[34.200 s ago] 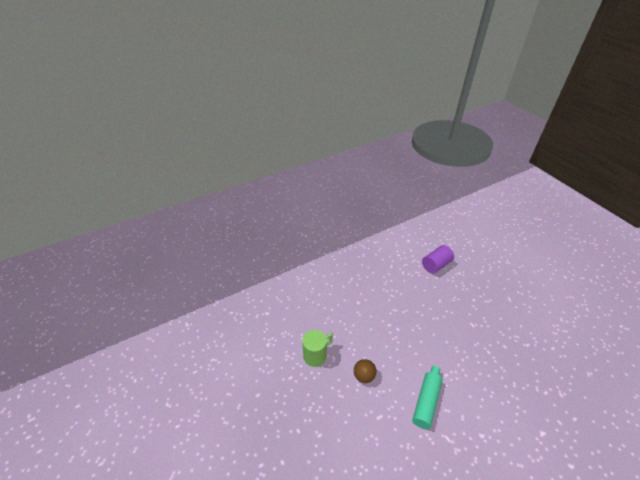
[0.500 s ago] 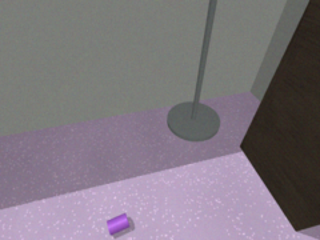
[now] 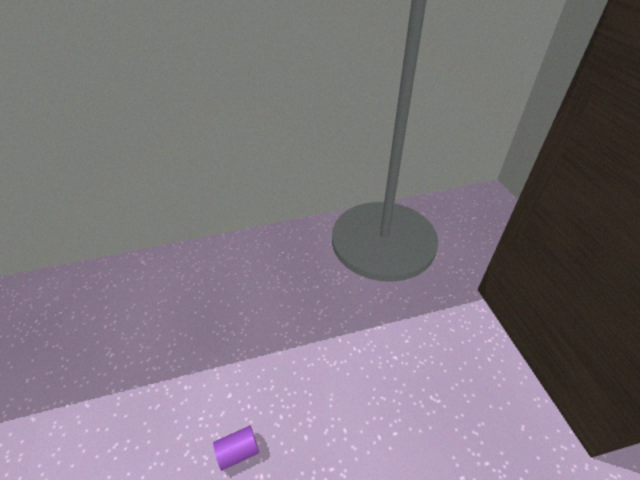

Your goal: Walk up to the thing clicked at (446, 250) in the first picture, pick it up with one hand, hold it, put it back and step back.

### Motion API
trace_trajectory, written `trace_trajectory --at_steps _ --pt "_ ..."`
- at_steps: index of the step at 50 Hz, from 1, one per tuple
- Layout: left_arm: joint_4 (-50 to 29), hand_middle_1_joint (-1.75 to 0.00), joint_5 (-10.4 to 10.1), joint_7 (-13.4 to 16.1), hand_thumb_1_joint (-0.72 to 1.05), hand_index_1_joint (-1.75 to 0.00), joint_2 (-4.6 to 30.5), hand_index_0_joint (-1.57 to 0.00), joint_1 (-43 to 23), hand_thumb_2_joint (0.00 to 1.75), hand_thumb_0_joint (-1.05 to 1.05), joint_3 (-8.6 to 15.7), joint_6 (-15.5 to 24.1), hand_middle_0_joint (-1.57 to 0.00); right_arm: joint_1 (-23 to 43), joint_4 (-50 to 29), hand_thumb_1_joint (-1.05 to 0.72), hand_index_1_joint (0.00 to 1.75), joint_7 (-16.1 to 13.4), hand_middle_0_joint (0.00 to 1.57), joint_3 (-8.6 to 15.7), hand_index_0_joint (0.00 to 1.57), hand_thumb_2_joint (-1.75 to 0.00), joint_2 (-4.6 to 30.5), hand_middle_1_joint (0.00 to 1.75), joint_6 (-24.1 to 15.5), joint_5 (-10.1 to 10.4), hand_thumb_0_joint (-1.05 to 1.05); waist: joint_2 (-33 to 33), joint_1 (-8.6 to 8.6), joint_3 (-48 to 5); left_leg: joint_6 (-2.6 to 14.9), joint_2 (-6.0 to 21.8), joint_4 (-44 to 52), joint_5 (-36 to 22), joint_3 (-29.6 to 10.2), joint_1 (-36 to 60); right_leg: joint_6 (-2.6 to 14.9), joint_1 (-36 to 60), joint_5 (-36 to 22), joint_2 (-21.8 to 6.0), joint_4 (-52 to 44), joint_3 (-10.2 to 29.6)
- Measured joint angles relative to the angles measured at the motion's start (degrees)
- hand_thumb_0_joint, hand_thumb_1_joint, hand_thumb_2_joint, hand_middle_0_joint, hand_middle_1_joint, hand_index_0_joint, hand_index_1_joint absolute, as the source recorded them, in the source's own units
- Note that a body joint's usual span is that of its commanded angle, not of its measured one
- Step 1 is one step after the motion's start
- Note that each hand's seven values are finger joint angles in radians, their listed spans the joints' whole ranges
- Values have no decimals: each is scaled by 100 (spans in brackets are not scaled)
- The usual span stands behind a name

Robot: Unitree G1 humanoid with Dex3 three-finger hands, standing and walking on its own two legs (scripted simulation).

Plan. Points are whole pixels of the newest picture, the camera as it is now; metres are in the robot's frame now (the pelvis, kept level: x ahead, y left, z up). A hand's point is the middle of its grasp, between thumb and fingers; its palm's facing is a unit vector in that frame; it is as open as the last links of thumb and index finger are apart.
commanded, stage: stand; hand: left
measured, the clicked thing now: (236, 447) +0.42 +0.27 -0.74
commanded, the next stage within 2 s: walk up in 0.06 s
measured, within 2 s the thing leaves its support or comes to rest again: neither
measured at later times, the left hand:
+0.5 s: hand out of the picture +0.07 +0.31 -0.18, palm faces -0.03 -0.93 -0.36, open 7.4 cm
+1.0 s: hand out of the picture -0.07 +0.29 -0.15, palm faces -0.05 -0.91 -0.41, open 7.4 cm
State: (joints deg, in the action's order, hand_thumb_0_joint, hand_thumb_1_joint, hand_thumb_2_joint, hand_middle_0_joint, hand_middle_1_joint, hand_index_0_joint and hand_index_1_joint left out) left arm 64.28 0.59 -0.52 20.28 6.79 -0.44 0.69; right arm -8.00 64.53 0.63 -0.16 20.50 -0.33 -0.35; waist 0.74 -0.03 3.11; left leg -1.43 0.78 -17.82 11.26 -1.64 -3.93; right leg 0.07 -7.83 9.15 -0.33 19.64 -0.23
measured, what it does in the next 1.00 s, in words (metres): walks backwards: left foot, then right foot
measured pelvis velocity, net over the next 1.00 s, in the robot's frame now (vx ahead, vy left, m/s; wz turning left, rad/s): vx -0.19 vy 0.03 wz -0.05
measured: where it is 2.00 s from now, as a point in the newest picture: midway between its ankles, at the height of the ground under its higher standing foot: outside the picture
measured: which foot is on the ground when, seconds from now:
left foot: down 0.00-0.20, up 0.22-0.34, down 0.36-0.82, up 0.84-1.00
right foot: down 0.00-0.38, up 0.40-0.74, down 0.76-1.00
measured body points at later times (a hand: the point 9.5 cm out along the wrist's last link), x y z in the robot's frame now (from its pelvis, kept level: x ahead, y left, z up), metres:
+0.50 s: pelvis -0.08 +0.05 -0.02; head -0.01 +0.08 +0.42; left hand +0.07 +0.36 -0.16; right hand -0.04 -0.27 -0.13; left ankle -0.09 +0.15 -0.75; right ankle -0.06 -0.09 -0.69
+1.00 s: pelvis -0.19 +0.03 -0.02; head -0.13 +0.01 +0.43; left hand -0.07 +0.33 -0.12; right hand -0.09 -0.29 -0.14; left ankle -0.23 +0.18 -0.67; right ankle -0.17 -0.08 -0.75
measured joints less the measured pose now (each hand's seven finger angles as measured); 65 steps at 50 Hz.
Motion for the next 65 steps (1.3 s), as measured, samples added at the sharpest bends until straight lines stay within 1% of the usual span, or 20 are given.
trace_trajectory --at_steps 10,15,18,19,21,23,25,28,34,38,41,44,48,54,56,58,59,61,63,65 --pt "-476 -30 -64 55 90 -30 59 -20 -349 90 1 278 -156 -21 321 -372 -90 30 -29 21 138 21 -90 169 30 146 106 0 34 -13 535 107 -1 -1231 252 -36 -883 48 -577 92 18 613 -52" --pt "-817 -30 66 84 90 -30 137 -20 -529 90 1 334 -318 -21 248 -691 -90 30 -27 21 285 20 -90 293 30 275 57 0 -147 -26 695 306 -294 -2767 1618 7 -1428 -36 -1108 178 -214 1156 56" --pt "-1019 -30 88 97 90 -30 203 -20 -619 90 1 327 -383 -21 47 -806 -90 30 -23 21 336 20 -90 346 30 252 30 0 -201 -116 644 335 -189 -2230 988 20 -1159 -168 -1488 273 -299 1561 46" --pt "-1091 -30 71 100 90 -30 227 -20 -665 90 1 323 -405 -21 -8 -815 -90 30 -41 21 363 20 -90 352 30 235 -9 0 -224 -139 650 262 -195 -2038 1125 10 -1088 -143 -1645 332 -325 1774 62" --pt "-1198 -30 46 139 90 -30 302 -20 -771 90 1 367 -453 -21 -32 -790 -90 30 -62 21 380 20 -90 220 30 241 -96 0 -422 -84 837 290 -291 -2143 1185 125 -1102 15 -1859 1135 -128 2506 517" --pt "-1272 -30 54 194 91 -30 307 -20 -720 90 1 397 -485 -21 -110 -829 -90 30 -49 21 332 20 -90 104 30 263 -132 0 -424 -115 875 324 -219 -2113 1088 121 -1126 74 -2006 1951 316 3392 772" --pt "-1278 -30 46 202 91 -30 283 -20 -639 90 1 392 -517 -21 -199 -880 -90 30 -69 21 301 21 -90 12 30 272 -161 0 -363 -175 836 338 -135 -1920 916 64 -1132 87 -2060 2139 637 4138 812" --pt "-1350 -30 23 170 91 -30 254 -20 -446 90 1 387 -516 -21 -228 -987 -90 30 -145 21 274 21 -90 -54 30 260 -148 0 -330 -116 783 349 -65 -1672 704 156 -1163 46 -1981 1987 764 4650 806" --pt "-1437 -30 63 130 91 -30 239 -20 -137 90 1 431 -511 -21 -38 -1337 -90 30 -232 21 278 21 -90 -49 30 190 -76 0 -272 -53 897 333 -6 -1781 584 368 -1351 -140 -1249 1919 458 3522 692" --pt "-1442 -30 91 95 91 -30 228 -20 3 90 1 462 -450 -21 126 -1497 -90 30 -203 21 262 21 -90 39 30 233 -44 0 -201 19 887 249 67 -2172 651 519 -1610 -35 -668 1430 205 2030 414" --pt "-1377 -30 141 66 91 -30 11 -20 33 90 1 448 -402 -21 247 -1446 -90 30 -198 21 300 21 -90 191 30 315 26 0 279 -78 920 210 263 -2434 598 177 -1736 110 -486 1196 439 1723 131" --pt "-1520 -30 146 9 91 -30 13 -20 208 90 1 409 -382 -21 240 -1409 -90 30 -236 21 292 21 -90 131 30 382 71 0 57 104 720 175 -275 -3690 1884 -167 -2029 186 -674 1097 233 1792 313" --pt "-1691 -30 160 46 90 -31 -36 -20 231 90 1 428 -424 -21 135 -1489 -90 30 -238 21 254 21 -90 212 30 302 99 0 -33 139 568 114 -651 -4738 1963 -499 -2128 173 -842 730 56 1462 343" --pt "-2185 -30 230 99 90 -31 16 -20 -18 90 1 461 -440 -21 -67 -1550 -90 30 -315 21 274 21 -90 295 30 187 26 0 -6 84 680 -4 -334 -3263 1882 -249 -1434 128 -1274 466 29 1554 29" --pt "-2334 -30 193 95 90 -31 88 -20 -92 90 1 463 -465 -21 -131 -1549 -90 30 -305 21 281 21 -90 262 30 153 -26 0 -76 55 745 22 -225 -2188 1345 -65 -1068 91 -1481 509 -3 1843 -92" --pt "-2335 -30 139 88 90 -30 248 -20 -177 90 1 510 -535 -21 -72 -1469 -90 30 -291 21 285 21 -90 47 30 139 -108 0 -547 156 946 189 -452 -1856 941 179 -891 78 -1627 551 -205 2192 135" --pt "-2280 -30 116 93 90 -30 272 -20 -156 90 1 537 -579 -21 -86 -1470 -90 30 -255 21 254 21 -90 -29 30 144 -151 0 -679 209 954 232 -476 -1852 907 268 -890 105 -1712 937 -122 2425 349" --pt "-2110 -30 131 109 91 -30 216 -20 -62 90 1 532 -676 -21 -180 -1517 -90 30 -187 21 203 21 -90 -61 30 146 -176 0 -552 72 844 272 -293 -1934 863 122 -1012 86 -1886 1887 330 3386 585" --pt "-1996 -30 121 78 91 -30 190 -20 54 90 1 524 -733 -21 -264 -1520 -90 30 -193 21 194 21 -90 -81 30 142 -199 0 -440 9 724 260 -116 -1779 695 -2 -1049 76 -1985 2071 660 4401 771" --pt "-1953 -30 86 39 91 -30 209 -20 232 90 1 545 -691 -21 -272 -1513 -90 30 -214 21 199 21 -90 -94 30 135 -202 0 -456 106 599 219 3 -1536 491 73 -1072 62 -1998 1877 770 5004 969"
